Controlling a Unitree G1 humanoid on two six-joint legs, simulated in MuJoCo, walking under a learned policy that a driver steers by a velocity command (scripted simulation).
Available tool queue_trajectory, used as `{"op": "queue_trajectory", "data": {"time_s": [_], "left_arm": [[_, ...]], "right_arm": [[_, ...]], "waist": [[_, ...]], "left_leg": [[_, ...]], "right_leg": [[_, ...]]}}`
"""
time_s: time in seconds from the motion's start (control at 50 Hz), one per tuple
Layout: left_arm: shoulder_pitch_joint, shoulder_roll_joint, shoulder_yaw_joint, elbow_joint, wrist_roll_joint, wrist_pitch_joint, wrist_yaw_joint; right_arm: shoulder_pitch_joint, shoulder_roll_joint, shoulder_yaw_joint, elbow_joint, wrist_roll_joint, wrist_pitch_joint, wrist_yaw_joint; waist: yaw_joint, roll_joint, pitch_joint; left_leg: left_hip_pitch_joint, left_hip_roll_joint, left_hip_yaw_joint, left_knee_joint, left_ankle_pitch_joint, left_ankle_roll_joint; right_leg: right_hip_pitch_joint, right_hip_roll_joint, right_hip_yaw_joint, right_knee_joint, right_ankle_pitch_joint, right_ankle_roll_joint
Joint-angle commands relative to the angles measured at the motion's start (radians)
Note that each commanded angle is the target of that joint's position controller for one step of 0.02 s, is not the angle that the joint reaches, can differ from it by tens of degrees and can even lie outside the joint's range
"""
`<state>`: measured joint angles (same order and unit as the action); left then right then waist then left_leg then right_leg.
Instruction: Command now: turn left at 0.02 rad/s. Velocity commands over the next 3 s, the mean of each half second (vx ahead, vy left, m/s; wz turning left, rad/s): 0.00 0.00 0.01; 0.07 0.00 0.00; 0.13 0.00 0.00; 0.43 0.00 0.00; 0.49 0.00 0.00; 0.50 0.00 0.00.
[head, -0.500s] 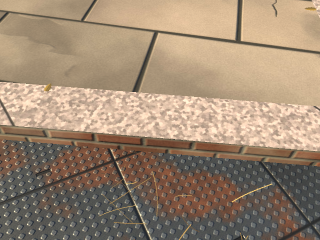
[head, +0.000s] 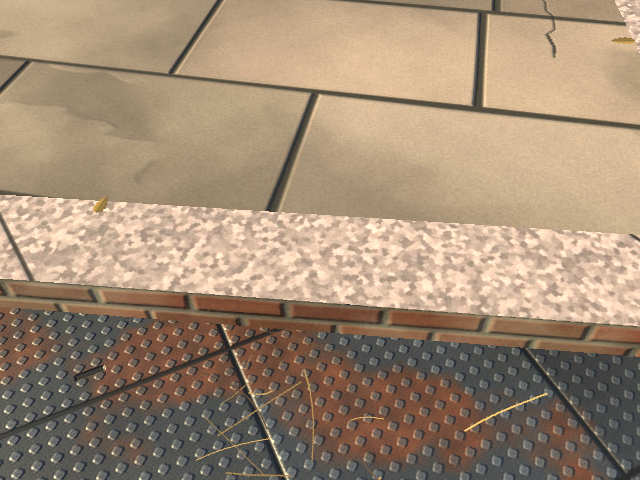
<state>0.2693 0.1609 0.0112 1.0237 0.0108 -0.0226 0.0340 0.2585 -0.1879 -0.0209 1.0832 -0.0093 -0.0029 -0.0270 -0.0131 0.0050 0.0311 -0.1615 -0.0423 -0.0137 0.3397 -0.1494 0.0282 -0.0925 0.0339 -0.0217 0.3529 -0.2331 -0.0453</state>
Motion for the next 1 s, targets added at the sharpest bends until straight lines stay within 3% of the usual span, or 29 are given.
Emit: {"op": "queue_trajectory", "data": {"time_s": [0.02, 0.3, 0.66, 0.68, 0.72, 0.76, 0.78, 0.8, 0.84, 0.88, 0.92, 0.94, 0.96, 1.0], "left_arm": [[0.052, 0.087, 0.011, -0.002, 0.000, -0.007, 0.003], [0.098, 0.061, -0.009, 0.068, -0.001, -0.006, 0.009], [0.141, 0.042, -0.019, 0.102, -0.001, -0.007, 0.013], [0.152, 0.039, -0.020, 0.105, 0.000, -0.007, 0.012], [0.173, 0.085, 0.000, 0.107, 0.000, 0.002, 0.011], [0.235, 0.128, 0.023, 0.114, 0.001, 0.015, 0.008], [0.236, 0.106, 0.020, 0.114, 0.003, 0.014, 0.008], [0.224, 0.073, 0.011, 0.112, 0.009, 0.008, 0.009], [0.175, 0.052, -0.003, 0.101, 0.017, -0.012, 0.011], [0.144, 0.061, -0.009, 0.096, 0.010, -0.024, 0.009], [0.188, 0.053, -0.010, 0.091, 0.001, -0.030, 0.005], [0.231, 0.018, -0.018, 0.107, -0.004, -0.024, 0.008], [0.240, 0.027, -0.017, 0.118, -0.003, -0.019, 0.015], [0.233, 0.050, -0.012, 0.119, -0.006, -0.009, 0.021]], "right_arm": [[0.033, -0.071, -0.006, 0.000, 0.001, -0.007, -0.005], [0.061, -0.044, 0.011, 0.069, 0.002, -0.003, -0.013], [0.084, -0.020, 0.024, 0.102, 0.004, 0.000, -0.018], [0.090, -0.014, 0.026, 0.105, 0.003, 0.001, -0.018], [0.074, -0.024, 0.020, 0.090, -0.004, 0.004, -0.015], [0.018, -0.026, 0.015, 0.049, -0.024, 0.004, -0.002], [-0.006, -0.003, 0.020, 0.031, -0.032, -0.001, 0.002], [-0.006, 0.015, 0.024, 0.025, -0.027, -0.009, 0.002], [0.047, 0.032, 0.027, 0.034, -0.017, -0.022, 0.001], [0.120, 0.031, 0.029, 0.059, -0.003, -0.031, -0.005], [0.154, -0.053, 0.013, 0.061, -0.003, -0.041, -0.013], [0.150, -0.053, 0.014, 0.067, 0.000, -0.038, -0.013], [0.144, -0.024, 0.020, 0.064, -0.004, -0.036, -0.014], [0.130, -0.023, 0.019, 0.053, -0.002, -0.034, -0.021]], "waist": [[0.005, -0.005, 0.024], [0.005, -0.014, 0.038], [0.008, -0.010, 0.049], [0.012, -0.012, 0.031], [0.028, -0.058, 0.056], [0.063, -0.130, 0.137], [0.069, -0.120, 0.195], [0.058, -0.098, 0.210], [0.012, -0.068, 0.167], [-0.029, -0.041, 0.096], [0.005, 0.012, 0.048], [0.017, 0.072, 0.039], [0.016, 0.062, 0.046], [0.015, 0.042, 0.030]], "left_leg": [[0.024, 0.113, -0.108, -0.038, 0.091, 0.018], [0.026, 0.119, -0.097, -0.021, 0.102, 0.013], [0.011, 0.122, -0.085, -0.004, 0.089, 0.003], [0.015, 0.114, -0.080, -0.005, 0.038, 0.004], [-0.052, 0.057, -0.028, 0.080, -0.143, 0.014], [-0.249, 0.005, 0.054, 0.251, -0.304, 0.022], [-0.290, 0.037, 0.062, 0.307, -0.271, 0.023], [-0.293, 0.064, 0.045, 0.340, -0.255, 0.024], [-0.225, 0.086, 0.024, 0.281, -0.228, 0.023], [-0.020, 0.069, 0.033, 0.087, -0.030, 0.023], [0.119, 0.152, -0.081, 0.080, 0.253, 0.041], [0.107, 0.177, -0.097, 0.098, 0.348, 0.073], [0.105, 0.184, -0.101, 0.101, 0.402, 0.079], [0.108, 0.170, -0.085, 0.099, 0.467, 0.069]], "right_leg": [[-0.062, -0.138, 0.122, -0.079, 0.106, -0.023], [-0.063, -0.129, 0.119, -0.072, 0.145, -0.023], [-0.060, -0.126, 0.124, -0.071, 0.170, -0.027], [-0.053, -0.120, 0.126, -0.088, 0.078, -0.030], [-0.060, -0.120, 0.175, -0.128, -0.225, -0.062], [-0.052, -0.225, 0.331, -0.216, -0.551, -0.145], [-0.089, -0.282, 0.377, -0.238, -0.511, -0.174], [-0.109, -0.301, 0.378, -0.233, -0.380, -0.187], [-0.094, -0.282, 0.299, -0.158, -0.035, -0.170], [-0.124, -0.209, 0.181, -0.053, 0.229, -0.106], [-0.179, -0.111, 0.095, 0.017, 0.206, -0.044], [-0.145, -0.083, 0.067, 0.010, 0.126, -0.030], [-0.118, -0.088, 0.070, 0.014, 0.128, -0.022], [-0.066, -0.100, 0.076, 0.025, 0.218, -0.008]]}}
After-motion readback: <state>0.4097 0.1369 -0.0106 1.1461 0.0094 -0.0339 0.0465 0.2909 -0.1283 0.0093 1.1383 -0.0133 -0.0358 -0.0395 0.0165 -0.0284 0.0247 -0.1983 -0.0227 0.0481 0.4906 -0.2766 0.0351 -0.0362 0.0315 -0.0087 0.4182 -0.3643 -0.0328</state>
